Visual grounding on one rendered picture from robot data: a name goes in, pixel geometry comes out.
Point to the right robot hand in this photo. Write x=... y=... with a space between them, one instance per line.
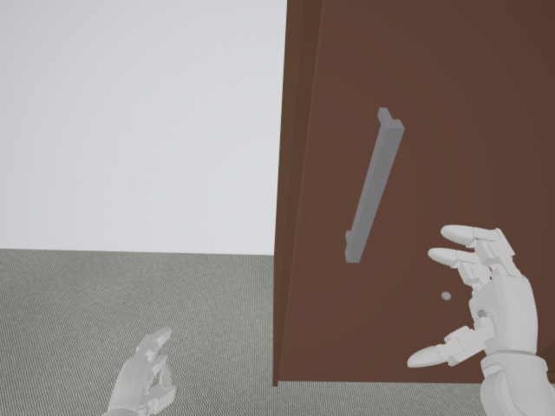
x=511 y=321

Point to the wardrobe door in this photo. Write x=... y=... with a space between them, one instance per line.
x=548 y=354
x=473 y=83

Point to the handle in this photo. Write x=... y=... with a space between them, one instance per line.
x=386 y=146

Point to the right robot forearm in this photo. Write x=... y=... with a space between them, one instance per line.
x=516 y=384

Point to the left robot hand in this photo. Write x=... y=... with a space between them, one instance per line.
x=137 y=375

